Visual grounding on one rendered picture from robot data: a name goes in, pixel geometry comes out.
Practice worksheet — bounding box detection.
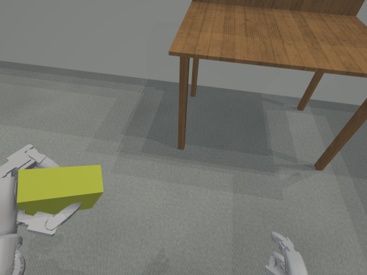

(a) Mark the robot left forearm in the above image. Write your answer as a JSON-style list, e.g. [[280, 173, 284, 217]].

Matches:
[[0, 234, 26, 275]]

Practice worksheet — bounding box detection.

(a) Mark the table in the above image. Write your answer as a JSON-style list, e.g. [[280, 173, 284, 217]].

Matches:
[[169, 0, 367, 171]]

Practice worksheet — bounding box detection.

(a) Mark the right robot hand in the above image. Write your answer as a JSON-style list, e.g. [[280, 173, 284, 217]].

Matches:
[[266, 231, 309, 275]]

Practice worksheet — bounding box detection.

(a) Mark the left robot hand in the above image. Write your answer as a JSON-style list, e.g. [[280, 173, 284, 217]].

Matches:
[[0, 144, 83, 237]]

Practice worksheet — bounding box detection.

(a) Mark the sponge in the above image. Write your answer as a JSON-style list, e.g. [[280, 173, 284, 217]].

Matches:
[[17, 165, 104, 216]]

